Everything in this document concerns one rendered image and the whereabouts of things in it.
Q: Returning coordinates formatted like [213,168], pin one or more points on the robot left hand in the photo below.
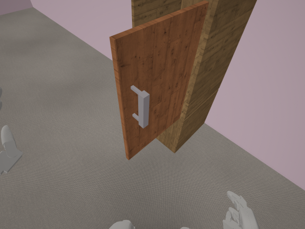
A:
[12,155]

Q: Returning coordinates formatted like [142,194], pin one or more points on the cupboard door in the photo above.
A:
[156,57]

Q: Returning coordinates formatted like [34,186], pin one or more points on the robot right hand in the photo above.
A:
[244,219]

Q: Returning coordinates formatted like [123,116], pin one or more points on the handle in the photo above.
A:
[143,107]

